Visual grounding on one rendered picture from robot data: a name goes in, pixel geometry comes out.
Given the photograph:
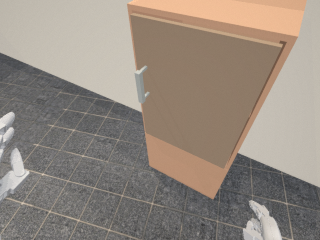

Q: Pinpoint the robot left hand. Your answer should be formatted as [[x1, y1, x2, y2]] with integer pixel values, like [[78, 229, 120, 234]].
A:
[[0, 112, 30, 204]]

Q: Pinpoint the robot right hand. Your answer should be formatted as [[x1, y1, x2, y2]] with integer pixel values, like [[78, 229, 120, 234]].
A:
[[243, 200, 283, 240]]

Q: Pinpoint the handle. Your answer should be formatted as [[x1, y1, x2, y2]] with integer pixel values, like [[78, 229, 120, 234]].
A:
[[134, 65, 150, 104]]

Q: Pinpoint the cupboard door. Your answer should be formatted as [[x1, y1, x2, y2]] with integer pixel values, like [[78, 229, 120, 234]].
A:
[[130, 13, 283, 169]]

